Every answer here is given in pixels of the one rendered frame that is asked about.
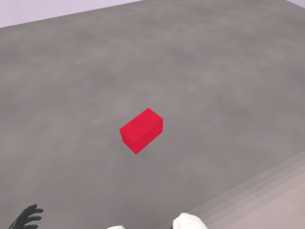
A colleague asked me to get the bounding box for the left robot hand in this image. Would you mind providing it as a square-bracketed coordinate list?
[8, 204, 44, 229]

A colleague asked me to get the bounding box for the carton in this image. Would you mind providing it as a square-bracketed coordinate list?
[119, 108, 163, 155]

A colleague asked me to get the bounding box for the robot right thigh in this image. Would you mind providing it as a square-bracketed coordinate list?
[173, 214, 208, 229]

